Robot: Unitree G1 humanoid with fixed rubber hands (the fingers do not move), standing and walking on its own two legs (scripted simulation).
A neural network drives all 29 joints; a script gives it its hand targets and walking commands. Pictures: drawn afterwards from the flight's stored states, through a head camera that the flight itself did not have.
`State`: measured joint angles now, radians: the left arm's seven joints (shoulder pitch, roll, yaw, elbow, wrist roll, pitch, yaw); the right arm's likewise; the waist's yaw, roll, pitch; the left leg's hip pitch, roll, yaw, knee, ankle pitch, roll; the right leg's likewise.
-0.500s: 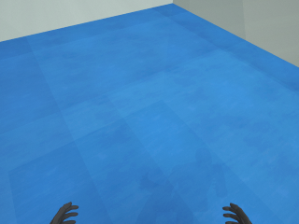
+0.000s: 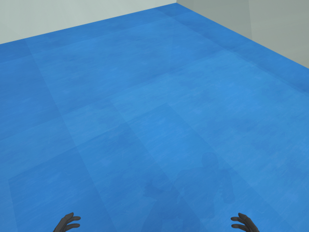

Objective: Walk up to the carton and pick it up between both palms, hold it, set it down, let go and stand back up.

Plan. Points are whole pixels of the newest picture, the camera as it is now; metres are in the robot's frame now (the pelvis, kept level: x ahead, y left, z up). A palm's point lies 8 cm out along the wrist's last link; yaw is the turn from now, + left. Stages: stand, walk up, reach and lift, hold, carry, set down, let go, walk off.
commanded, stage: stand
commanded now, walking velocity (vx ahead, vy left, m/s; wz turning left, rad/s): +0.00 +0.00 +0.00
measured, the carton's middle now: out of the picture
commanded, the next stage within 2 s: walk up in 0.60 s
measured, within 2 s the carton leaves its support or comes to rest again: neither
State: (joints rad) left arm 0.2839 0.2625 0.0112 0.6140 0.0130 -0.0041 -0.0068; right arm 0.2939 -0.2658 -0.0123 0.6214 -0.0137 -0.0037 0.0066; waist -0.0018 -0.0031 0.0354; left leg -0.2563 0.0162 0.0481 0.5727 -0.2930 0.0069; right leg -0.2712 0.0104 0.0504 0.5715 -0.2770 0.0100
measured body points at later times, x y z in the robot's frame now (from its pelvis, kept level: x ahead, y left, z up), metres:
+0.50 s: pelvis +0.00 +0.00 +0.00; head +0.01 +0.00 +0.45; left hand +0.12 +0.26 -0.10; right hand +0.11 -0.26 -0.10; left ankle +0.01 +0.11 -0.73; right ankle +0.02 -0.13 -0.73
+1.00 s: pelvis -0.02 -0.01 +0.00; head +0.02 -0.03 +0.45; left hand +0.15 +0.25 -0.10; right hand +0.07 -0.32 -0.10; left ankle +0.01 +0.11 -0.73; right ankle -0.02 -0.16 -0.68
